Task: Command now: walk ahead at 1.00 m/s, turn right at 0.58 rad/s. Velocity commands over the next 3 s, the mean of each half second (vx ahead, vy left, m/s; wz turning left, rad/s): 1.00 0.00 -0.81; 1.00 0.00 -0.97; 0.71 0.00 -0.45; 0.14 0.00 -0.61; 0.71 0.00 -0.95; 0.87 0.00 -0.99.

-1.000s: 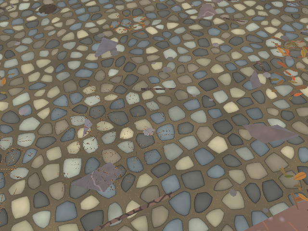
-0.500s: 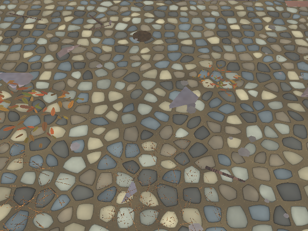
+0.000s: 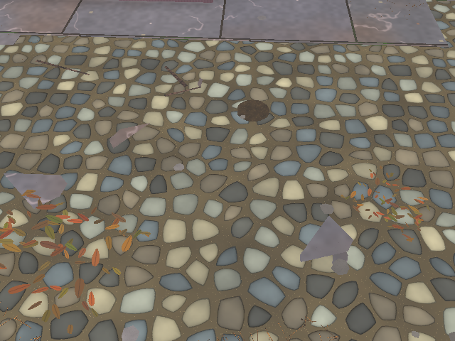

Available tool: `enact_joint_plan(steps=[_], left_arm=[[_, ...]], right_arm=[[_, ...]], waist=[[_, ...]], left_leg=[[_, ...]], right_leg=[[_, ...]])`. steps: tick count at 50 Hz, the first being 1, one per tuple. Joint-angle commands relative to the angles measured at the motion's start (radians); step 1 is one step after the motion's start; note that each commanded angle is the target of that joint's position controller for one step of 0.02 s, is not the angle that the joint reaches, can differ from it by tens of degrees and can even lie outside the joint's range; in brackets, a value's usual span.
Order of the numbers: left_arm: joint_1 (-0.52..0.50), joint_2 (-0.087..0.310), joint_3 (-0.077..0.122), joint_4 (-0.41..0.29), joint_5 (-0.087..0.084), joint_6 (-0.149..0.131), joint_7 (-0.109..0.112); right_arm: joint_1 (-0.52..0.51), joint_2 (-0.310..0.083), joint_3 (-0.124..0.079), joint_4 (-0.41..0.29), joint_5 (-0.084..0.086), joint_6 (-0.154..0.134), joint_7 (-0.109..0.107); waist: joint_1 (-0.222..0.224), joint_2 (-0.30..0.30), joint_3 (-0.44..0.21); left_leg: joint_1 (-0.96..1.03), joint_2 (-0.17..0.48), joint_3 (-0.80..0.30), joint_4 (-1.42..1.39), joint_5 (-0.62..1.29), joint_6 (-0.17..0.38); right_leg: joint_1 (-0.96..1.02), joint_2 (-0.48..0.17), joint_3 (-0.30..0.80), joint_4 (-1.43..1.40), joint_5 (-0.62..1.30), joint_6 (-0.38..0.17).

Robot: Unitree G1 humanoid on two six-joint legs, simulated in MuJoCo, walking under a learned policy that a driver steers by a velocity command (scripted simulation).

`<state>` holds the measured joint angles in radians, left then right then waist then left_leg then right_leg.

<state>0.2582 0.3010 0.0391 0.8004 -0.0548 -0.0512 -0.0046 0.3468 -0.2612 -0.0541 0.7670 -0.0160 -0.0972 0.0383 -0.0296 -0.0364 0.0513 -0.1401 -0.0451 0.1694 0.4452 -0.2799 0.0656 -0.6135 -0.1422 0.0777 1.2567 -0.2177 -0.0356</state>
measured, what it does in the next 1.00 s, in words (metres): walks ahead, turning right: right foot, then left foot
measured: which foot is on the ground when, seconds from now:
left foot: down 0.00-0.26, up 0.28-0.68, down 0.70-1.00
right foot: up 0.00-0.24, down 0.26-0.72, up 0.74-1.00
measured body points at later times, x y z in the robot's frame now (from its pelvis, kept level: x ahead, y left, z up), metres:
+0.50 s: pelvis +0.44 -0.09 +0.00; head +0.45 -0.11 +0.45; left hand +0.54 +0.15 -0.12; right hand +0.61 -0.39 -0.03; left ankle +0.62 +0.08 -0.65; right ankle +0.41 -0.11 -0.73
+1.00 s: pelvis +0.83 -0.25 -0.01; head +0.82 -0.28 +0.44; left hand +1.17 -0.30 -0.05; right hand +0.57 -0.40 -0.14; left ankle +0.87 -0.09 -0.73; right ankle +0.82 -0.43 -0.64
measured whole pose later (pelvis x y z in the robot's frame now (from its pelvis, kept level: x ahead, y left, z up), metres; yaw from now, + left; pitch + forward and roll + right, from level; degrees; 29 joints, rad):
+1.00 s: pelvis +0.83 -0.25 -0.01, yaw -55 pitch +0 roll +5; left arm 0.09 0.34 0.06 0.57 -0.04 -0.01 -0.03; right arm 0.45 -0.33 -0.10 0.82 -0.01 -0.10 0.00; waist -0.10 -0.04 0.04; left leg 0.04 -0.05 0.16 0.32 -0.34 -0.01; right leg -0.84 -0.12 0.02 1.20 -0.15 -0.05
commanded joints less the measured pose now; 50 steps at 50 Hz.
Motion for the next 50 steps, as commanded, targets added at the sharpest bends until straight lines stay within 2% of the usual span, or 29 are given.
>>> enact_joint_plan(steps=[1,4,8,10,12,13,14,15,16,17,18,19,21,25,27,31,33,34,35,36,37,38,39,40,41,42,44,46,50], left_arm=[[0.04,0.011,0.006,-0.037,0.005,0.026,0.001],[-0.053,0.023,0.005,-0.068,0.019,0.013,-0.017],[-0.145,0.042,0.007,-0.118,0.017,-0.006,-0.064],[-0.06,0.101,0.036,-0.12,-0.001,0.004,-0.066],[0.238,0.204,0.087,-0.069,-0.002,0.045,-0.053],[0.459,0.262,0.122,-0.011,-0.002,0.064,-0.035],[0.44,0.26,0.121,0.015,0.005,0.073,-0.027],[0.256,0.216,0.075,-0.069,0.05,0.031,-0.037],[0.228,0.137,0.064,-0.12,0.057,0.004,-0.044],[0.23,0.112,0.059,-0.108,0.059,-0.023,-0.054],[0.168,0.114,0.06,-0.117,0.052,-0.046,-0.06],[0.101,0.127,0.062,-0.134,0.048,-0.053,-0.054],[0.056,0.125,0.058,-0.158,0.041,-0.051,-0.033],[0.118,0.08,0.044,-0.13,0.019,-0.037,0.013],[0.125,0.093,0.05,-0.119,0.018,-0.02,0.022],[0.152,0.088,0.061,-0.087,0.004,-0.012,0.026],[0.134,0.089,0.07,-0.085,0.006,-0.005,0.032],[0.102,0.098,0.073,-0.096,0.019,-0.001,0.026],[0.04,0.08,0.06,-0.13,0.051,0.002,0.015],[0.089,-0.057,0.021,-0.169,0.075,0.001,0.006],[0.235,-0.048,-0.003,-0.214,-0.026,-0.011,0.006],[0.165,0.047,0.009,-0.172,-0.032,0.0,0.017],[0.044,0.102,0.02,-0.188,0.004,0.003,0.012],[-0.023,0.095,0.023,-0.201,0.032,0.005,0.009],[-0.067,0.082,0.026,-0.223,0.04,0.004,0.002],[-0.065,0.068,0.026,-0.233,0.026,0.012,-0.006],[-0.074,0.031,0.017,-0.254,0.004,0.033,-0.013],[-0.098,0.017,0.007,-0.275,0.011,0.038,-0.02],[-0.182,0.05,0.008,-0.293,0.018,0.026,-0.036]], right_arm=[[-0.133,-0.077,-0.023,-0.063,-0.007,-0.038,-0.01],[-0.126,-0.086,-0.024,-0.057,-0.012,-0.038,-0.032],[-0.088,-0.185,-0.042,-0.043,0.002,-0.022,-0.053],[-0.087,-0.248,-0.057,-0.049,0.01,0.012,-0.061],[-0.174,-0.292,-0.07,-0.074,0.027,0.039,-0.057],[-0.238,-0.257,-0.059,-0.082,0.035,0.03,-0.046],[-0.276,-0.07,-0.011,-0.108,0.029,-0.008,-0.027],[-0.077,0.037,0.031,-0.194,0.054,-0.059,-0.011],[-0.17,-0.087,0.025,-0.211,0.057,-0.09,-0.005],[-0.277,-0.124,0.01,-0.238,0.07,-0.094,-0.009],[-0.255,-0.112,0.012,-0.228,0.051,-0.085,-0.021],[-0.242,-0.11,0.011,-0.214,0.022,-0.072,-0.028],[-0.229,-0.132,-0.002,-0.201,0.006,-0.046,-0.037],[-0.437,-0.061,0.017,-0.272,-0.007,-0.031,-0.05],[-0.513,-0.023,0.022,-0.304,0.0,-0.034,-0.043],[-0.521,-0.088,-0.018,-0.322,0.048,-0.05,-0.034],[-0.464,-0.14,-0.045,-0.315,0.062,-0.062,-0.035],[-0.321,-0.177,-0.07,-0.287,0.066,-0.067,-0.04],[-0.069,-0.198,-0.083,-0.244,0.069,-0.059,-0.05],[0.129,-0.242,-0.081,-0.205,0.048,-0.048,-0.054],[0.086,-0.291,-0.085,-0.192,0.007,-0.052,-0.025],[-0.012,-0.158,-0.065,-0.236,0.008,-0.041,-0.029],[-0.031,-0.12,-0.055,-0.219,0.014,-0.026,-0.038],[-0.034,-0.132,-0.055,-0.193,0.004,-0.018,-0.04],[-0.047,-0.127,-0.051,-0.166,-0.003,-0.017,-0.041],[-0.062,-0.107,-0.043,-0.144,-0.005,-0.022,-0.041],[-0.068,-0.063,-0.03,-0.101,0.02,-0.027,-0.031],[-0.077,-0.091,-0.035,-0.077,0.025,-0.027,-0.032],[-0.088,-0.15,-0.04,-0.055,0.003,-0.028,-0.043]], waist=[[0.061,0.09,0.069],[0.045,0.042,0.11],[0.035,0.028,0.106],[0.097,0.103,0.012],[0.275,0.181,-0.124],[0.384,0.138,-0.196],[0.319,-0.276,-0.046],[0.058,-0.416,-0.211],[0.128,-0.191,-0.241],[0.102,0.024,-0.095],[0.033,0.129,-0.076],[0.002,0.144,-0.041],[-0.02,0.123,-0.012],[0.07,0.073,0.06],[0.116,0.009,0.051],[0.135,-0.059,0.0],[0.086,-0.085,-0.03],[-0.002,-0.09,-0.121],[-0.135,-0.095,-0.294],[-0.132,0.154,-0.459],[-0.02,0.634,-0.511],[-0.068,0.42,-0.337],[-0.089,0.247,-0.204],[-0.075,0.069,-0.141],[-0.053,0.041,-0.074],[-0.024,0.073,-0.045],[0.001,0.109,-0.012],[0.02,0.092,0.026],[0.014,0.046,0.091]], left_leg=[[-0.081,0.259,-0.119,-0.328,0.201,0.065],[-0.056,0.205,0.036,-0.362,0.287,0.048],[0.121,0.237,0.115,-0.327,0.664,-0.005],[0.251,0.25,0.125,-0.148,1.174,-0.028],[0.194,0.287,0.096,0.232,1.431,-0.007],[0.017,0.238,0.075,0.573,1.246,-0.017],[-0.32,-0.036,0.039,1.131,-0.022,-0.071],[-0.674,-0.112,-0.232,1.334,-0.312,-0.07],[-0.667,-0.054,-0.344,1.246,-0.211,-0.003],[-0.654,-0.02,-0.326,1.098,-0.142,0.026],[-0.601,0.032,-0.342,0.98,-0.086,0.023],[-0.532,0.053,-0.349,0.908,-0.058,0.002],[-0.455,0.084,-0.347,0.788,-0.031,-0.044],[-0.419,0.074,-0.272,0.387,0.158,-0.13],[-0.329,0.028,-0.233,0.195,0.303,-0.15],[-0.201,0.001,-0.281,0.034,0.373,-0.158],[-0.161,0.01,-0.285,0.001,0.303,-0.129],[-0.017,0.014,-0.264,0.007,0.276,-0.101],[0.289,0.104,-0.308,0.114,0.182,-0.064],[0.636,0.287,-0.602,0.108,-0.145,-0.004],[0.713,0.498,-1.215,-0.141,-0.57,0.147],[0.586,0.443,-1.126,-0.182,-0.712,0.124],[0.44,0.393,-0.909,-0.175,-0.506,0.088],[0.317,0.355,-0.763,-0.168,-0.287,0.068],[0.216,0.326,-0.648,-0.175,-0.135,0.069],[0.145,0.31,-0.564,-0.191,-0.062,0.063],[0.094,0.298,-0.443,-0.221,0.019,0.059],[0.065,0.308,-0.35,-0.257,0.106,0.068],[0.023,0.257,-0.112,-0.327,0.258,0.04]], right_leg=[[-0.089,-0.063,0.047,-0.058,0.141,0.016],[-0.096,-0.021,-0.047,-0.248,0.34,0.008],[-0.007,0.052,-0.178,-0.502,0.436,-0.051],[0.119,0.154,-0.273,-0.496,0.332,-0.077],[0.453,0.196,-0.253,-0.43,0.137,-0.135],[0.76,0.187,-0.168,-0.502,0.151,-0.176],[0.819,0.159,-0.027,-0.576,0.209,-0.253],[0.953,-0.03,0.659,-0.817,-0.228,-0.467],[0.908,-0.087,0.833,-1.011,-0.483,-0.424],[0.743,-0.074,0.817,-1.083,-0.509,-0.35],[0.633,-0.064,0.773,-1.056,-0.473,-0.329],[0.509,-0.016,0.7,-1.028,-0.371,-0.324],[0.387,0.063,0.541,-1.046,-0.202,-0.311],[0.268,0.154,0.353,-1.048,0.002,-0.27],[0.226,0.194,0.308,-1.021,0.017,-0.22],[0.327,0.167,0.39,-0.928,-0.026,-0.172],[0.443,0.139,0.418,-0.817,0.152,-0.146],[0.471,0.157,0.39,-0.663,0.335,-0.117],[0.361,0.17,0.334,-0.387,0.369,-0.082],[0.092,0.26,0.24,-0.041,-0.223,-0.065],[-0.195,0.236,0.156,0.206,-0.341,-0.039],[-0.273,0.145,0.119,0.26,-0.214,-0.027],[-0.267,0.128,0.068,0.24,-0.152,-0.023],[-0.22,0.093,0.052,0.205,-0.128,-0.025],[-0.196,0.054,0.057,0.147,-0.099,-0.028],[-0.162,0.021,0.059,0.116,-0.093,-0.033],[-0.19,-0.019,0.044,0.091,-0.112,-0.037],[-0.247,-0.037,0.037,0.07,-0.044,-0.025],[-0.226,-0.017,-0.03,-0.127,0.2,-0.004]])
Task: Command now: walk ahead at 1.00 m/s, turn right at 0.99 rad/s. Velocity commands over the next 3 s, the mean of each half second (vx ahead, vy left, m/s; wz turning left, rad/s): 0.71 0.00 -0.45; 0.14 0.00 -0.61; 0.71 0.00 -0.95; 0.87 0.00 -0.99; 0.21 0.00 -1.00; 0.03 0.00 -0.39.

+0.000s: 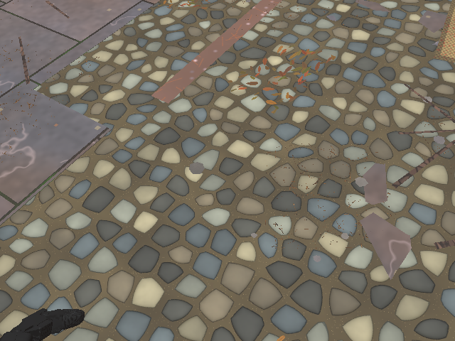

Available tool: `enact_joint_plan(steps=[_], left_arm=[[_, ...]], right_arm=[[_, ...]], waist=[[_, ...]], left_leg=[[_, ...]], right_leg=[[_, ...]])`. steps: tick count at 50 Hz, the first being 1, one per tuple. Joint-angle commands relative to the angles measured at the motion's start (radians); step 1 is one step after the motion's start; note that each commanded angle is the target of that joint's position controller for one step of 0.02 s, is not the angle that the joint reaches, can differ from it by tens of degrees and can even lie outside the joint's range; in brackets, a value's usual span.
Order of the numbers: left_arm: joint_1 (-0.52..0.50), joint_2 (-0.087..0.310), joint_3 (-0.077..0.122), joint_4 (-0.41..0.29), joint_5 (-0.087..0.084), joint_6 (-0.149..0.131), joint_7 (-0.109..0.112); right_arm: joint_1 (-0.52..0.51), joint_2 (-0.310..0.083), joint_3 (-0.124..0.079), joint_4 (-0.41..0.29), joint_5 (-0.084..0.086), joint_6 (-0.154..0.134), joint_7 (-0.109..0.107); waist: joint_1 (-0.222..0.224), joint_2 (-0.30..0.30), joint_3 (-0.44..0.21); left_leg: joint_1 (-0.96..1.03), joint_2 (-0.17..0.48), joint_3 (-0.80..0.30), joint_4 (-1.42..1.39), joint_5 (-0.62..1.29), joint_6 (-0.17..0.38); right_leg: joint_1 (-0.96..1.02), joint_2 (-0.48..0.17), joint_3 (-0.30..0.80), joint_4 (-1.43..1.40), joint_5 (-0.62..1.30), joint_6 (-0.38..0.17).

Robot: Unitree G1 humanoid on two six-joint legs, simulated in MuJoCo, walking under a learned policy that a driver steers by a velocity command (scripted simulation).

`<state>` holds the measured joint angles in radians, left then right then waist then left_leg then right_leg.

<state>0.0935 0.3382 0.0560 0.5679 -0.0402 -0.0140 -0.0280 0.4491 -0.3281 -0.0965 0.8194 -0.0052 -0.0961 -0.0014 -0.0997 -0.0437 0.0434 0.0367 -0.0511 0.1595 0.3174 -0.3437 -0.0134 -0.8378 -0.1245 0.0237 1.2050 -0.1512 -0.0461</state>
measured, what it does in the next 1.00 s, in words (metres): walks ahead, turning right: right foot, then left foot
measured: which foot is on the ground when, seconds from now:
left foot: down 0.00-0.18, up 0.20-0.58, down 0.60-1.00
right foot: up 0.00-0.16, down 0.18-0.62, up 0.64-1.00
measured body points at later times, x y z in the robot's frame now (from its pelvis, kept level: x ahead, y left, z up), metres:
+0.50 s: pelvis +0.40 -0.06 +0.01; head +0.44 -0.08 +0.46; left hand +0.51 +0.21 -0.10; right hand +0.55 -0.34 -0.08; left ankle +0.62 +0.06 -0.67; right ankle +0.32 -0.10 -0.73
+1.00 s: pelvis +0.55 -0.09 +0.00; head +0.56 -0.13 +0.45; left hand +0.81 +0.11 -0.08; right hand +0.56 -0.41 -0.11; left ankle +0.68 +0.01 -0.73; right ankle +0.50 -0.18 -0.71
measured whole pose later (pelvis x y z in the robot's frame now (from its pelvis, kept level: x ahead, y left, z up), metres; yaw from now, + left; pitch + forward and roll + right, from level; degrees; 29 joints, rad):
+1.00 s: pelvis +0.55 -0.09 +0.00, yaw -33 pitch +1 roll +3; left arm 0.21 0.31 0.08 0.69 -0.02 0.08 0.00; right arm 0.06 -0.30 -0.07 0.76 0.02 0.01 -0.03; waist 0.02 0.03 0.06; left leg -0.32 0.11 0.27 0.46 -0.14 0.00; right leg -0.40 -0.09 -0.07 0.76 -0.34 -0.03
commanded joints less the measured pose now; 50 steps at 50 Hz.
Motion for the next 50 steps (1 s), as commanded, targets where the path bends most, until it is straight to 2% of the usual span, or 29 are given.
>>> enact_joint_plan(steps=[1,3,5,7,8,9,10,11,12,13,14,16,19,22,24,26,28,30,31,32,33,34,35,36,38,41,46,49,50], left_arm=[[-0.062,0.014,-0.01,-0.065,0.007,-0.017,-0.02],[-0.157,-0.023,-0.025,-0.098,0.006,-0.031,-0.037],[-0.177,-0.003,-0.015,-0.108,0.003,-0.045,-0.049],[-0.08,0.06,0.019,-0.102,0.005,-0.041,-0.045],[0.1,0.117,0.05,-0.06,0.002,-0.03,-0.035],[0.37,0.169,0.086,0.019,0.0,-0.016,-0.017],[0.419,0.227,0.081,0.083,0.009,-0.012,-0.001],[0.368,0.222,0.068,0.037,0.048,-0.034,-0.007],[0.343,0.14,0.056,0.036,0.059,-0.048,-0.013],[0.283,0.136,0.05,0.047,0.052,-0.061,-0.015],[0.2,0.117,0.044,0.05,0.044,-0.075,-0.017],[0.125,0.05,0.021,0.048,0.057,-0.083,-0.011],[0.133,0.047,0.017,0.095,0.036,-0.092,0.006],[0.125,0.066,0.02,0.118,0.038,-0.076,0.035],[0.201,0.079,0.023,0.149,0.033,-0.065,0.044],[0.228,0.086,0.023,0.175,0.033,-0.057,0.047],[0.231,0.091,0.027,0.191,0.032,-0.045,0.05],[0.177,0.099,0.031,0.17,0.031,-0.026,0.052],[0.196,0.061,0.02,0.134,0.047,-0.024,0.05],[0.389,-0.014,-0.003,0.161,0.034,-0.022,0.042],[0.411,0.095,0.016,0.177,0.017,-0.009,0.033],[0.305,0.15,0.038,0.149,0.001,0.015,0.035],[0.229,0.145,0.043,0.129,-0.002,0.041,0.045],[0.214,0.124,0.043,0.119,-0.003,0.067,0.056],[0.254,0.066,0.037,0.113,0.001,0.102,0.069],[0.228,0.041,0.035,0.086,0.02,0.098,0.07],[0.178,0.062,0.048,0.062,0.022,0.094,0.041],[0.266,0.094,0.074,0.101,0.014,0.091,0.023],[0.358,0.098,0.083,0.153,0.012,0.088,0.022]], right_arm=[[-0.156,-0.086,0.004,-0.093,-0.008,-0.028,-0.004],[-0.075,-0.116,0.005,-0.056,0.0,-0.025,-0.002],[-0.032,-0.169,0.002,-0.036,-0.001,-0.017,-0.003],[-0.03,-0.233,-0.006,-0.026,0.002,0.001,-0.013],[-0.062,-0.241,-0.004,-0.03,0.001,0.01,-0.015],[-0.132,-0.234,0.002,-0.043,0.007,0.015,-0.02],[-0.074,-0.072,0.043,-0.075,-0.021,0.002,-0.017],[0.065,-0.032,0.072,-0.103,0.029,-0.041,0.002],[-0.091,-0.141,0.046,-0.109,0.053,-0.062,0.002],[-0.168,-0.117,0.05,-0.147,0.067,-0.064,-0.004],[-0.196,-0.094,0.055,-0.133,0.048,-0.057,-0.014],[-0.155,-0.092,0.046,-0.107,0.031,-0.022,-0.01],[-0.176,-0.029,0.058,-0.112,0.004,0.006,-0.002],[-0.286,0.011,0.077,-0.137,-0.008,-0.003,0.013],[-0.372,-0.002,0.075,-0.152,-0.008,-0.015,0.031],[-0.41,-0.029,0.066,-0.166,-0.005,-0.02,0.045],[-0.406,-0.078,0.046,-0.171,-0.021,-0.025,0.043],[-0.269,-0.116,0.027,-0.13,-0.035,-0.027,0.027],[-0.203,-0.174,0.018,-0.134,-0.054,-0.029,0.016],[-0.187,-0.159,0.028,-0.154,-0.068,-0.008,0.011],[-0.17,-0.1,0.036,-0.178,-0.037,0.015,0.011],[-0.233,-0.081,0.038,-0.197,-0.015,0.038,0.0],[-0.293,-0.051,0.045,-0.191,-0.003,0.06,-0.012],[-0.339,-0.042,0.05,-0.187,-0.007,0.073,-0.022],[-0.407,-0.053,0.043,-0.181,-0.027,0.081,-0.028],[-0.426,-0.079,0.022,-0.172,-0.027,0.073,-0.034],[-0.463,-0.114,0.0,-0.149,-0.009,0.092,-0.036],[-0.485,-0.156,-0.023,-0.129,0.043,0.095,-0.025],[-0.521,-0.135,-0.02,-0.13,0.045,0.097,-0.028]], waist=[[0.06,0.023,0.108],[0.03,0.011,0.141],[0.054,0.069,0.103],[0.16,0.171,0.008],[0.263,0.207,-0.089],[0.412,0.178,-0.179],[0.286,-0.124,-0.215],[0.18,-0.277,-0.498],[0.25,-0.06,-0.428],[0.199,0.021,-0.244],[0.144,0.137,-0.126],[0.075,0.091,-0.058],[0.054,0.057,-0.044],[0.088,0.013,-0.056],[0.147,0.015,-0.084],[0.156,-0.015,-0.08],[0.13,-0.031,-0.071],[0.043,-0.016,-0.125],[0.04,0.095,-0.244],[0.085,0.329,-0.424],[0.052,0.237,-0.566],[0.046,0.159,-0.473],[0.06,0.105,-0.325],[0.086,0.132,-0.214],[0.134,0.205,-0.113],[0.13,0.182,-0.155],[0.125,0.178,-0.184],[0.188,0.209,-0.195],[0.235,0.19,-0.179]], left_leg=[[-0.122,0.241,-0.052,-0.199,0.378,0.099],[-0.097,0.262,-0.018,-0.224,0.511,0.089],[-0.037,0.275,0.024,-0.168,0.999,0.083],[0.072,0.325,0.029,0.041,1.469,0.105],[0.042,0.338,0.02,0.239,1.559,0.113],[-0.13,0.299,0.035,0.55,1.455,0.092],[-0.468,0.135,-0.002,0.962,0.115,0.061],[-0.697,0.01,-0.219,1.245,-0.223,0.05],[-0.718,0.056,-0.302,1.227,-0.134,0.055],[-0.726,0.084,-0.281,1.156,-0.102,0.048],[-0.697,0.128,-0.266,1.075,-0.067,0.033],[-0.594,0.175,-0.245,0.972,-0.024,0.016],[-0.553,0.175,-0.2,0.757,0.048,-0.023],[-0.482,0.112,-0.13,0.433,0.343,-0.041],[-0.443,0.07,-0.128,0.276,0.562,-0.034],[-0.438,0.06,-0.152,0.191,0.606,-0.008],[-0.427,0.049,-0.182,0.156,0.537,0.026],[-0.286,0.048,-0.171,0.092,0.65,0.053],[-0.029,0.207,-0.285,0.197,1.104,0.116],[0.269,0.517,-0.571,0.248,1.423,0.335],[0.303,0.54,-0.657,0.213,1.189,0.351],[0.207,0.502,-0.577,0.161,0.875,0.322],[0.054,0.432,-0.488,0.094,0.619,0.281],[-0.104,0.405,-0.434,0.036,0.439,0.262],[-0.333,0.338,-0.297,-0.06,0.295,0.233],[-0.317,0.37,-0.196,-0.074,0.397,0.253],[-0.28,0.402,-0.089,-0.069,0.301,0.226],[-0.335,0.413,-0.1,-0.112,-0.215,0.149],[-0.399,0.381,-0.075,-0.065,-0.329,0.111]], right_leg=[[0.011,-0.014,-0.018,-0.147,0.178,-0.006],[0.08,0.018,-0.061,-0.315,0.212,-0.041],[0.24,0.121,-0.151,-0.411,0.169,-0.081],[0.376,0.2,-0.179,-0.436,0.021,-0.124],[0.581,0.217,-0.162,-0.463,-0.016,-0.156],[0.926,0.191,-0.102,-0.611,0.094,-0.197],[1.225,0.012,0.198,-0.542,0.235,-0.203],[1.424,-0.212,0.774,-0.756,0.065,-0.411],[1.301,-0.191,0.734,-0.847,0.146,-0.352],[1.114,-0.173,0.583,-0.857,0.312,-0.328],[0.925,-0.134,0.46,-0.857,0.445,-0.288],[0.713,-0.085,0.296,-0.898,0.584,-0.245],[0.6,-0.031,0.156,-0.948,0.742,-0.22],[0.558,0.08,0.0,-0.944,0.71,-0.171],[0.617,0.073,0.016,-0.933,0.575,-0.144],[0.677,0.035,0.057,-0.909,0.485,-0.127],[0.731,0.014,0.129,-0.814,0.478,-0.109],[0.744,0.065,0.139,-0.598,0.528,-0.057],[0.592,0.143,0.132,-0.35,0.251,-0.008],[0.325,0.269,0.111,0.043,-0.571,0.068],[0.289,0.225,0.184,0.163,-0.589,0.075],[0.234,0.168,0.152,0.201,-0.501,0.095],[0.188,0.13,0.09,0.157,-0.424,0.112],[0.202,0.096,0.074,0.128,-0.377,0.126],[0.322,0.077,0.018,0.014,-0.341,0.136],[0.365,0.035,-0.007,-0.129,-0.263,0.123],[0.481,0.027,-0.066,-0.344,-0.147,0.068],[0.627,0.055,-0.137,-0.469,-0.179,-0.01],[0.719,0.082,-0.173,-0.505,-0.194,-0.041]])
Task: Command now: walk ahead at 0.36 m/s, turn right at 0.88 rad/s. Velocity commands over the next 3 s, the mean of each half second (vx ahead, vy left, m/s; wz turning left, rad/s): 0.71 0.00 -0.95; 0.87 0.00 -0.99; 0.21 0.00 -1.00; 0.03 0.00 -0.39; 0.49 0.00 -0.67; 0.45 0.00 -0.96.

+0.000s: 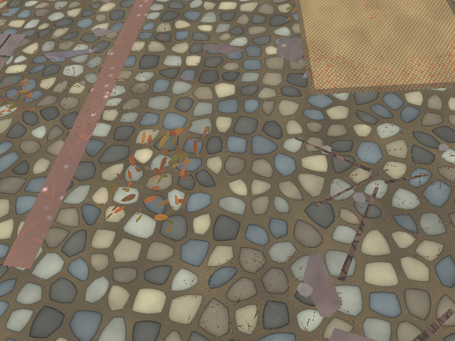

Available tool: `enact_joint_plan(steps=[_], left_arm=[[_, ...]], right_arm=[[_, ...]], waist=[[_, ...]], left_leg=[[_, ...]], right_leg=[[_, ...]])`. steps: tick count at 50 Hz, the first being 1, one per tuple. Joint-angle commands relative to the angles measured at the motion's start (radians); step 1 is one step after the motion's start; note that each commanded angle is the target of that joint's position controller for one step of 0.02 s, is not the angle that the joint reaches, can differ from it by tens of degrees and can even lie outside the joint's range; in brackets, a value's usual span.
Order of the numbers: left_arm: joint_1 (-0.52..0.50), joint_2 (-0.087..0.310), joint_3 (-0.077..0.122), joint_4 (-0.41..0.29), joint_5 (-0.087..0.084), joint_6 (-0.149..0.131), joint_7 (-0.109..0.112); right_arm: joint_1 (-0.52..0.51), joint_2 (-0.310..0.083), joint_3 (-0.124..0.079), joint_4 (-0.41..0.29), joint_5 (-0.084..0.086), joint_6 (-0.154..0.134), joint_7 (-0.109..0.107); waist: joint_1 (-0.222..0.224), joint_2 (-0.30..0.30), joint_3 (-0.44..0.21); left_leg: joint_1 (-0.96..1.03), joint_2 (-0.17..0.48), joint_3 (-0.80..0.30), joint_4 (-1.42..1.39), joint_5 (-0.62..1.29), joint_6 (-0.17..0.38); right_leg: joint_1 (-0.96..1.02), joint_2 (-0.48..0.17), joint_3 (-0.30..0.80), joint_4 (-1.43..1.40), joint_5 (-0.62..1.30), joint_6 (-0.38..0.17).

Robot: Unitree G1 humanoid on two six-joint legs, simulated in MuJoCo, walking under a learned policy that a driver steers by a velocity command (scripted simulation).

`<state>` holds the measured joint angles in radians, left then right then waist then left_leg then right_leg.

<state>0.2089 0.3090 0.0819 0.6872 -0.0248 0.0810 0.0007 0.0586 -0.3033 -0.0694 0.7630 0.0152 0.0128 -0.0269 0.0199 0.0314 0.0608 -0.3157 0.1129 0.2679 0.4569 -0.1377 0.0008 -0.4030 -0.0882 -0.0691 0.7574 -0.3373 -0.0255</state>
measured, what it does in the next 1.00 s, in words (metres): walks ahead, turning right: right foot, then left foot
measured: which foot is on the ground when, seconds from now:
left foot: down 0.00-0.02, up 0.04-0.46, down 0.48-0.90, up 0.92-1.00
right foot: up 0.00-0.02, down 0.04-0.48, up 0.50-0.88, down 0.90-1.00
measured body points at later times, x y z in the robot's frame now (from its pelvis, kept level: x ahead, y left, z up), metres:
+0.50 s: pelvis +0.25 -0.05 -0.02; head +0.28 -0.10 +0.43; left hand +0.36 +0.22 -0.12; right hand +0.41 -0.38 -0.07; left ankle +0.38 +0.06 -0.74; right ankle +0.00 -0.10 -0.72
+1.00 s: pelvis +0.55 -0.31 -0.03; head +0.58 -0.37 +0.42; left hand +0.88 -0.29 -0.12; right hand +0.40 -0.56 -0.14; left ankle +0.58 -0.05 -0.59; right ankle +0.58 -0.40 -0.73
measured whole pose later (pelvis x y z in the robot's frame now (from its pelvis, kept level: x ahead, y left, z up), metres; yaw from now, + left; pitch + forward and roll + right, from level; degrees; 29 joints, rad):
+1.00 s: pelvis +0.55 -0.31 -0.03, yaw -57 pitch +0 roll +1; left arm 0.19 0.33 0.06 0.59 -0.01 -0.04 -0.05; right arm 0.20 -0.28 -0.02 0.73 0.01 -0.12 0.00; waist -0.02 0.00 0.14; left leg -0.26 0.01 -0.08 1.40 -0.45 -0.03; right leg -0.51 0.12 -0.05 0.74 -0.23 -0.15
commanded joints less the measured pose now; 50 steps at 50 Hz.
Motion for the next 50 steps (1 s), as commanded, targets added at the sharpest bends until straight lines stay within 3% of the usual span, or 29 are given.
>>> enact_joint_plan(steps=[1,2,3,4,5,7,8,17,20,22,23,24,25,26,27,29,31,33,38,40,42,43,44,45,46,47,48,49,50], left_arm=[[0.374,0.132,0.07,0.108,-0.008,-0.013,-0.004],[0.47,0.167,0.08,0.147,-0.003,-0.029,0.006],[0.351,0.197,0.047,0.072,0.01,-0.08,0.001],[0.24,0.213,0.054,0.018,0.027,-0.123,-0.009],[0.152,0.21,0.048,-0.008,0.022,-0.15,-0.005],[0.141,0.154,0.029,-0.004,0.002,-0.147,0.009],[0.165,0.131,0.021,-0.003,0.006,-0.144,0.019],[0.323,0.083,0.01,0.013,-0.014,-0.125,0.048],[0.285,0.094,0.017,0.005,-0.025,-0.114,0.048],[0.226,0.105,0.023,-0.019,-0.026,-0.107,0.048],[0.18,0.095,0.019,-0.041,-0.011,-0.108,0.042],[0.136,0.07,0.007,-0.071,0.02,-0.114,0.03],[0.245,-0.074,-0.029,-0.111,0.009,-0.13,0.024],[0.281,-0.014,-0.034,-0.112,-0.056,-0.143,0.029],[0.168,0.07,-0.016,-0.099,-0.052,-0.144,0.028],[0.025,0.081,-0.009,-0.111,-0.005,-0.146,0.014],[-0.005,0.024,-0.014,-0.138,-0.024,-0.129,-0.004],[-0.028,-0.024,-0.029,-0.17,-0.038,-0.107,-0.015],[-0.131,0.004,-0.042,-0.223,-0.011,-0.108,-0.048],[-0.166,0.01,-0.04,-0.224,-0.006,-0.116,-0.062],[-0.119,0.083,-0.007,-0.211,-0.014,-0.12,-0.069],[0.016,0.14,0.022,-0.179,-0.022,-0.116,-0.069],[0.265,0.22,0.065,-0.108,-0.017,-0.107,-0.063],[0.343,0.246,0.078,-0.055,-0.02,-0.094,-0.042],[0.22,0.331,0.069,-0.132,0.022,-0.105,-0.032],[0.217,0.278,0.065,-0.184,0.039,-0.119,-0.04],[0.18,0.269,0.062,-0.18,0.033,-0.135,-0.044],[0.119,0.248,0.057,-0.169,0.016,-0.152,-0.048],[0.048,0.216,0.048,-0.176,0.008,-0.16,-0.044]], right_arm=[[-0.169,-0.112,-0.038,-0.079,0.016,-0.007,-0.003],[-0.208,-0.03,-0.019,-0.084,0.012,-0.003,0.009],[-0.199,0.054,0.004,-0.129,0.024,-0.025,0.025],[-0.266,-0.039,-0.011,-0.176,0.046,-0.064,0.039],[-0.271,-0.115,-0.032,-0.171,0.043,-0.098,0.042],[-0.216,-0.116,-0.042,-0.116,-0.005,-0.123,0.039],[-0.22,-0.11,-0.045,-0.109,-0.01,-0.128,0.044],[-0.364,-0.019,-0.024,-0.184,0.017,-0.144,0.075],[-0.349,-0.046,-0.031,-0.205,0.026,-0.16,0.079],[-0.235,-0.099,-0.053,-0.189,0.034,-0.17,0.072],[-0.072,-0.142,-0.077,-0.15,0.035,-0.17,0.059],[0.186,-0.187,-0.092,-0.106,0.03,-0.162,0.045],[0.366,-0.251,-0.096,-0.078,-0.008,-0.148,0.043],[0.321,-0.215,-0.083,-0.077,-0.013,-0.148,0.06],[0.248,-0.123,-0.064,-0.095,-0.004,-0.139,0.052],[0.235,-0.082,-0.049,-0.055,-0.024,-0.118,0.034],[0.208,-0.03,-0.027,-0.021,-0.04,-0.119,0.031],[0.192,-0.003,-0.016,0.004,-0.018,-0.119,0.035],[0.129,-0.114,-0.03,0.004,-0.019,-0.123,0.02],[0.164,-0.182,-0.038,0.005,-0.02,-0.122,0.016],[0.227,-0.251,-0.053,0.01,-0.02,-0.106,0.008],[0.212,-0.281,-0.06,-0.001,-0.017,-0.091,0.005],[0.165,-0.276,-0.06,-0.031,-0.006,-0.087,0.004],[0.209,-0.168,-0.03,-0.032,-0.004,-0.103,0.01],[0.336,-0.042,0.019,-0.106,-0.025,-0.138,0.027],[0.261,-0.18,0.006,-0.13,-0.009,-0.173,0.036],[0.154,-0.195,0.002,-0.166,0.011,-0.18,0.031],[0.119,-0.163,0.009,-0.172,0.004,-0.176,0.019],[0.135,-0.156,0.009,-0.151,-0.009,-0.16,0.013]], waist=[[0.167,0.018,-0.156],[0.202,-0.233,-0.029],[0.088,-0.331,0.068],[0.084,-0.254,0.076],[0.043,-0.206,0.09],[0.008,-0.145,0.033],[0.01,-0.146,0.008],[0.09,-0.214,0.027],[0.074,-0.248,0.029],[0.009,-0.278,-0.02],[-0.072,-0.261,-0.113],[-0.189,-0.184,-0.314],[-0.148,0.22,-0.535],[-0.118,0.419,-0.474],[-0.151,0.296,-0.274],[-0.139,0.049,-0.101],[-0.088,0.071,-0.015],[-0.057,0.072,0.03],[-0.019,-0.004,0.096],[-0.019,-0.024,0.085],[0.032,0.06,0.001],[0.115,0.091,-0.074],[0.239,0.065,-0.187],[0.216,-0.127,-0.172],[0.025,-0.448,-0.337],[0.108,-0.262,-0.553],[0.086,-0.123,-0.421],[0.022,0.031,-0.251],[-0.031,0.08,-0.171]], left_leg=[[-0.142,0.154,-0.131,-0.028,-0.614,0.059],[-0.337,0.038,-0.044,0.383,-0.652,0.005],[-0.634,-0.085,-0.213,0.652,-0.527,-0.02],[-0.738,-0.094,-0.344,0.663,-0.397,0.005],[-0.716,-0.078,-0.372,0.63,-0.265,0.021],[-0.568,-0.059,-0.368,0.506,-0.089,-0.002],[-0.506,-0.076,-0.36,0.45,-0.023,-0.018],[-0.341,-0.169,-0.336,0.106,0.075,-0.075],[-0.215,-0.167,-0.338,0.023,0.02,-0.077],[-0.033,-0.162,-0.321,-0.003,0.001,-0.052],[0.179,-0.145,-0.32,-0.009,0.006,-0.021],[0.547,-0.031,-0.408,0.063,-0.064,0.025],[0.951,0.242,-0.897,-0.018,-0.458,0.164],[0.912,0.332,-1.191,-0.165,-0.691,0.217],[0.761,0.284,-1.02,-0.185,-0.668,0.184],[0.505,0.209,-0.712,-0.194,-0.306,0.152],[0.367,0.166,-0.541,-0.223,-0.125,0.13],[0.306,0.167,-0.425,-0.248,-0.005,0.122],[0.184,0.107,-0.132,-0.345,0.202,0.09],[0.205,0.094,-0.044,-0.304,0.556,0.068],[0.307,0.116,-0.029,-0.136,1.082,0.059],[0.318,0.125,-0.034,0.07,1.259,0.056],[0.195,0.115,-0.052,0.372,1.262,0.041],[-0.087,-0.019,-0.079,0.749,0.296,-0.021],[-0.392,-0.194,-0.219,1.188,-0.47,-0.053],[-0.414,-0.167,-0.432,1.2,-0.401,-0.016],[-0.421,-0.14,-0.432,1.121,-0.348,-0.001],[-0.424,-0.106,-0.415,1.019,-0.32,-0.008],[-0.369,-0.069,-0.417,0.944,-0.299,-0.025]], right_leg=[[0.38,0.069,-0.057,-0.112,-0.075,-0.102],[0.397,-0.05,0.213,-0.324,-0.302,-0.19],[0.366,-0.186,0.71,-0.482,-0.524,-0.314],[0.337,-0.271,0.918,-0.692,-0.703,-0.368],[0.323,-0.27,0.878,-0.701,-0.591,-0.324],[0.312,-0.184,0.667,-0.623,-0.348,-0.236],[0.308,-0.152,0.605,-0.608,-0.271,-0.214],[0.299,-0.057,0.512,-0.538,-0.02,-0.185],[0.28,-0.053,0.556,-0.49,0.071,-0.18],[0.246,-0.061,0.577,-0.421,0.271,-0.159],[0.193,-0.014,0.538,-0.281,0.406,-0.129],[0.04,0.049,0.464,0.029,0.387,-0.094],[-0.32,0.178,0.356,0.415,-0.176,-0.037],[-0.499,0.102,0.296,0.613,-0.205,-0.031],[-0.565,0.044,0.253,0.664,-0.107,-0.033],[-0.489,-0.025,0.201,0.614,-0.008,-0.036],[-0.447,-0.076,0.196,0.58,0.025,-0.045],[-0.491,-0.103,0.177,0.576,0.01,-0.045],[-0.39,-0.08,0.069,0.304,0.265,-0.029],[-0.243,-0.011,-0.028,0.155,0.327,-0.063],[-0.074,0.101,-0.117,0.125,0.254,-0.096],[0.08,0.149,-0.13,0.104,0.208,-0.122],[0.417,0.182,-0.102,-0.002,0.294,-0.169],[0.708,0.118,0.068,-0.119,0.447,-0.208],[0.922,-0.145,0.646,-0.186,0.647,-0.417],[0.93,-0.207,0.868,-0.325,0.428,-0.459],[0.783,-0.187,0.843,-0.397,0.39,-0.411],[0.591,-0.148,0.761,-0.412,0.435,-0.37],[0.432,-0.11,0.662,-0.404,0.525,-0.343]])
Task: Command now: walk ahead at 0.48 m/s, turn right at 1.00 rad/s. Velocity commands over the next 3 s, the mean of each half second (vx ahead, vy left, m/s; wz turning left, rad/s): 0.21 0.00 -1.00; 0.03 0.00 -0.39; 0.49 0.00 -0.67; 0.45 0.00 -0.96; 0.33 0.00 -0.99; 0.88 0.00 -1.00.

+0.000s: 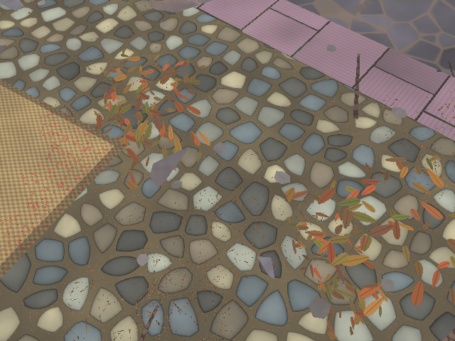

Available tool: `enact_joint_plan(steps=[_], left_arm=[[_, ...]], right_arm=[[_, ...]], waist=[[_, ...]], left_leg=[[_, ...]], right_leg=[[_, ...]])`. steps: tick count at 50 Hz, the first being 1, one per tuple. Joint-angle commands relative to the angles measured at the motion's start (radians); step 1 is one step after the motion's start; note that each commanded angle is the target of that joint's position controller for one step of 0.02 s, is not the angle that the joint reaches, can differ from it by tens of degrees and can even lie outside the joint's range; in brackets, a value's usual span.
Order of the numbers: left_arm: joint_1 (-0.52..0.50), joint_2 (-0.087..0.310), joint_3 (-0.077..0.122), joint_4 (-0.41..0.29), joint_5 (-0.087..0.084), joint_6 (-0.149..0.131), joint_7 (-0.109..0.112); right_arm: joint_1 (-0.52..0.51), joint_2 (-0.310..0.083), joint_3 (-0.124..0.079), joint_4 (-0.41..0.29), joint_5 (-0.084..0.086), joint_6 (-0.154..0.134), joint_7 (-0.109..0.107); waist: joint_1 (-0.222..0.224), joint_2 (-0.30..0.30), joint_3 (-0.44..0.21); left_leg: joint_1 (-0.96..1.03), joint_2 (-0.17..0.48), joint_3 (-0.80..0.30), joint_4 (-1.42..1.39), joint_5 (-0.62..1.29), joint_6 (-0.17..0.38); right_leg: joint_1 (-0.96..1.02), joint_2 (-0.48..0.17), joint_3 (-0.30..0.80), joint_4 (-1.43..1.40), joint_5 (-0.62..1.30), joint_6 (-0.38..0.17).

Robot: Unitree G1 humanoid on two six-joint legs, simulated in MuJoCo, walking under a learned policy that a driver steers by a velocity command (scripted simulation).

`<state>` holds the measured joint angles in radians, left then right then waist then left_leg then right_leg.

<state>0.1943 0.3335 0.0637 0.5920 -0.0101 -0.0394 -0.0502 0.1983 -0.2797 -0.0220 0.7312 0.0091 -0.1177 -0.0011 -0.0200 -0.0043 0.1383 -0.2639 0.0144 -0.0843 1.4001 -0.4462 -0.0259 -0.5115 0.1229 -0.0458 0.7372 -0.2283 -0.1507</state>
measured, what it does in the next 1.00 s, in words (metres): walks ahead, turning right: left foot, then right foot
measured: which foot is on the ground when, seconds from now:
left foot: up 0.00-0.28, down 0.30-0.76, up 0.78-1.00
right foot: down 0.00-0.30, up 0.32-0.74, down 0.76-1.00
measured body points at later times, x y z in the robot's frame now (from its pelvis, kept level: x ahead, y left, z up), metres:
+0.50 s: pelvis +0.25 +0.07 +0.03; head +0.30 +0.04 +0.47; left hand +0.54 +0.25 -0.05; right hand +0.28 -0.24 -0.07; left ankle +0.39 +0.12 -0.70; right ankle +0.17 -0.03 -0.62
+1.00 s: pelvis +0.26 +0.03 +0.03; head +0.27 +0.00 +0.48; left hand +0.56 +0.12 -0.05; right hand +0.19 -0.26 -0.09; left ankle +0.35 +0.14 -0.68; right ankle +0.19 -0.05 -0.70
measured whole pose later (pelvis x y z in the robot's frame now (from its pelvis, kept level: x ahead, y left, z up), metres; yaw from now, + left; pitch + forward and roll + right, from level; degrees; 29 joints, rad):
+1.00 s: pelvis +0.26 +0.03 +0.03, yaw -40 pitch +1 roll +0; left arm 0.12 0.24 0.03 0.70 0.01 0.02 0.01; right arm 0.16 -0.30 -0.05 0.78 0.00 0.03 -0.01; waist -0.01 0.04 0.03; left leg -0.37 0.04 0.02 0.75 -0.40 -0.08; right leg -0.25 0.03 0.03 0.50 -0.27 -0.03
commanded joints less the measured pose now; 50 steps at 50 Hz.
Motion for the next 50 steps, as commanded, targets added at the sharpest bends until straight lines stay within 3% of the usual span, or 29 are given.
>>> enact_joint_plan(steps=[1,2,4,5,7,10,13,14,15,16,17,18,19,20,22,24,27,29,35,37,38,39,40,41,42,43,45,48,50], left_arm=[[0.012,0.179,0.061,-0.091,0.006,-0.039,0.015],[-0.012,0.16,0.057,-0.089,0.008,-0.034,0.022],[-0.027,0.143,0.052,-0.069,-0.007,-0.02,0.048],[-0.025,0.152,0.057,-0.059,-0.008,-0.008,0.064],[-0.026,0.159,0.064,-0.049,-0.014,0.028,0.088],[0.024,0.147,0.064,-0.02,-0.019,0.057,0.098],[-0.012,0.1,0.052,-0.029,-0.014,0.054,0.1],[-0.026,0.075,0.045,-0.035,-0.014,0.054,0.098],[0.03,-0.005,0.02,-0.046,0.0,0.053,0.092],[0.216,-0.018,0.011,-0.041,0.006,0.051,0.083],[0.327,0.107,0.036,-0.025,-0.013,0.055,0.066],[0.194,0.174,0.057,-0.009,-0.027,0.067,0.069],[0.084,0.201,0.066,-0.022,-0.024,0.085,0.078],[0.046,0.195,0.068,-0.038,-0.021,0.103,0.089],[0.028,0.135,0.054,-0.063,-0.016,0.111,0.091],[0.023,0.083,0.041,-0.071,-0.017,0.101,0.091],[-0.015,0.066,0.029,-0.079,-0.003,0.093,0.088],[-0.024,0.06,0.023,-0.074,0.001,0.093,0.083],[-0.017,0.056,0.016,-0.039,0.006,0.093,0.056],[0.042,0.081,0.026,-0.004,0.007,0.094,0.051],[0.052,0.139,0.036,-0.007,0.011,0.098,0.06],[-0.009,0.211,0.047,-0.026,0.029,0.101,0.066],[-0.021,0.165,0.04,-0.029,0.051,0.083,0.066],[-0.057,0.126,0.026,-0.016,0.055,0.064,0.066],[-0.095,0.11,0.022,-0.008,0.042,0.05,0.066],[-0.118,0.085,0.014,0.001,0.029,0.039,0.065],[-0.134,0.049,0.0,0.019,0.026,0.035,0.067],[-0.107,0.049,0.002,0.05,0.024,0.044,0.064],[-0.091,0.085,0.012,0.065,0.015,0.051,0.063]], right_arm=[[0.022,-0.194,-0.045,-0.107,-0.007,-0.009,-0.011],[0.016,-0.199,-0.049,-0.107,-0.013,0.01,-0.011],[-0.042,-0.145,-0.037,-0.128,-0.031,0.031,-0.011],[-0.08,-0.112,-0.027,-0.143,-0.038,0.035,-0.011],[-0.116,-0.084,-0.017,-0.149,-0.033,0.039,-0.005],[-0.197,-0.097,-0.028,-0.18,-0.015,0.044,0.004],[-0.163,-0.147,-0.057,-0.172,-0.007,0.039,0.0],[-0.087,-0.151,-0.065,-0.148,-0.017,0.033,-0.004],[-0.028,-0.181,-0.069,-0.143,-0.034,0.032,-0.013],[-0.03,-0.191,-0.059,-0.174,-0.069,0.047,-0.016],[-0.066,-0.218,-0.079,-0.17,-0.04,0.068,-0.016],[-0.11,-0.147,-0.068,-0.195,-0.037,0.077,-0.027],[-0.125,-0.099,-0.051,-0.201,-0.039,0.09,-0.036],[-0.152,-0.096,-0.045,-0.205,-0.037,0.099,-0.04],[-0.17,-0.124,-0.055,-0.179,-0.042,0.103,-0.046],[-0.127,-0.129,-0.064,-0.147,-0.044,0.104,-0.045],[-0.088,-0.147,-0.072,-0.114,-0.035,0.107,-0.035],[-0.109,-0.164,-0.077,-0.107,-0.027,0.114,-0.026],[-0.095,-0.194,-0.078,-0.053,0.007,0.126,-0.002],[-0.04,-0.164,-0.065,-0.014,0.023,0.128,0.001],[-0.014,-0.097,-0.043,-0.016,-0.006,0.121,0.013],[-0.042,-0.078,-0.034,-0.06,-0.032,0.111,0.015],[-0.117,-0.144,-0.054,-0.06,-0.029,0.114,0.003],[-0.101,-0.153,-0.064,-0.051,-0.01,0.121,0.001],[-0.06,-0.142,-0.066,-0.023,-0.008,0.13,-0.004],[-0.038,-0.145,-0.069,-0.01,-0.018,0.137,-0.011],[-0.019,-0.115,-0.06,-0.001,-0.018,0.139,-0.012],[-0.075,-0.072,-0.037,-0.016,-0.009,0.137,-0.006],[-0.092,-0.089,-0.038,-0.025,-0.002,0.138,-0.006]], waist=[[-0.027,0.091,-0.204],[-0.041,0.07,-0.176],[-0.044,0.048,-0.148],[-0.037,0.036,-0.155],[-0.014,0.002,-0.222],[0.034,-0.06,-0.257],[-0.002,-0.131,-0.229],[-0.035,-0.128,-0.263],[-0.02,0.022,-0.372],[0.074,0.223,-0.453],[0.115,0.295,-0.514],[0.057,0.18,-0.411],[0.023,0.083,-0.323],[0.026,0.062,-0.264],[0.04,0.094,-0.189],[0.024,0.124,-0.217],[0.004,0.102,-0.271],[0.007,0.105,-0.274],[0.015,0.151,-0.242],[0.036,0.132,-0.241],[0.01,-0.048,-0.261],[-0.002,-0.252,-0.23],[0.062,-0.166,-0.219],[0.033,-0.158,-0.208],[0.01,-0.145,-0.206],[0.003,-0.152,-0.204],[-0.016,-0.139,-0.219],[0.021,-0.142,-0.225],[0.03,-0.15,-0.209]], left_leg=[[-0.35,0.049,-0.066,-0.051,0.019,-0.013],[-0.309,0.058,-0.058,-0.123,0.024,-0.027],[-0.249,0.042,-0.011,-0.323,0.082,-0.054],[-0.234,0.006,0.021,-0.414,0.145,-0.065],[-0.135,-0.066,0.058,-0.618,0.323,-0.074],[-0.031,-0.13,0.038,-0.81,0.492,-0.07],[-0.006,-0.088,-0.04,-0.931,0.509,-0.049],[0.078,-0.043,-0.043,-0.994,0.609,-0.025],[0.296,0.151,-0.182,-0.959,0.863,0.049],[0.488,0.392,-0.496,-0.953,1.181,0.209],[0.485,0.534,-0.701,-0.957,0.878,0.346],[0.383,0.424,-0.589,-1.009,0.589,0.317],[0.272,0.336,-0.42,-1.035,0.407,0.255],[0.166,0.282,-0.322,-1.071,0.358,0.225],[0.034,0.219,-0.158,-1.121,0.395,0.211],[0.092,0.221,-0.076,-1.136,0.477,0.237],[0.156,0.276,-0.066,-1.137,0.534,0.29],[0.128,0.279,-0.03,-1.146,0.492,0.292],[0.085,0.269,0.037,-1.101,0.378,0.244],[-0.012,0.233,0.083,-1.015,0.34,0.154],[-0.136,0.151,0.179,-0.836,0.172,0.056],[-0.302,0.023,0.229,-0.712,-0.095,-0.024],[-0.284,0.044,0.124,-0.535,-0.126,-0.039],[-0.282,0.044,0.097,-0.459,-0.096,-0.038],[-0.273,0.048,0.086,-0.437,-0.054,-0.043],[-0.267,0.05,0.08,-0.425,-0.009,-0.053],[-0.192,0.044,0.085,-0.455,0.038,-0.065],[-0.118,0.035,0.101,-0.642,0.039,-0.057],[-0.074,0.01,0.113,-0.759,0.072,-0.046]], right_leg=[[0.406,-0.295,0.558,-0.397,0.516,-0.207],[0.317,-0.266,0.497,-0.407,0.585,-0.191],[0.175,-0.181,0.383,-0.394,0.69,-0.152],[0.145,-0.137,0.342,-0.368,0.744,-0.132],[0.115,-0.07,0.295,-0.317,0.706,-0.066],[0.119,-0.055,0.379,-0.273,0.43,0.008],[0.203,-0.073,0.495,-0.149,0.256,0.039],[0.228,-0.049,0.472,-0.033,0.205,0.071],[0.146,0.019,0.375,0.226,-0.168,0.118],[-0.042,0.096,0.318,0.446,-0.591,0.171],[-0.12,-0.023,0.268,0.614,-0.495,0.214],[-0.161,-0.085,0.229,0.654,-0.373,0.241],[-0.164,-0.11,0.193,0.647,-0.283,0.246],[-0.138,-0.127,0.175,0.637,-0.242,0.245],[-0.082,-0.156,0.125,0.553,-0.198,0.23],[-0.087,-0.172,0.096,0.476,-0.188,0.227],[-0.061,-0.193,0.105,0.365,-0.189,0.223],[0.004,-0.191,0.094,0.274,-0.165,0.214],[0.222,-0.137,0.024,-0.122,-0.094,0.159],[0.411,-0.128,0.041,-0.347,0.04,0.096],[0.528,-0.295,0.261,-0.407,0.191,0.036],[0.466,-0.479,0.465,-0.414,0.267,-0.129],[0.378,-0.472,0.441,-0.427,0.262,-0.169],[0.354,-0.431,0.373,-0.423,0.303,-0.144],[0.353,-0.38,0.307,-0.408,0.329,-0.103],[0.355,-0.361,0.273,-0.39,0.404,-0.082],[0.333,-0.321,0.216,-0.358,0.525,-0.068],[0.367,-0.316,0.226,-0.319,0.538,-0.072],[0.368,-0.324,0.284,-0.303,0.534,-0.081]])
Next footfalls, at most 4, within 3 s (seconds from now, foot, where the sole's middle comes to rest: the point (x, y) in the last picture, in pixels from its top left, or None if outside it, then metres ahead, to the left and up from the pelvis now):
0.30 left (202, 327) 0.42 0.10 -0.74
0.76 right None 0.22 -0.07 -0.74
1.06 left None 0.37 0.11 -0.74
1.56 right None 0.28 -0.34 -0.74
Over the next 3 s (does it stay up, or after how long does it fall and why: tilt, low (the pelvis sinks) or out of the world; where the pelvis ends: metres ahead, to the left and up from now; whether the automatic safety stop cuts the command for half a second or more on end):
stays up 0.13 -0.82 0.02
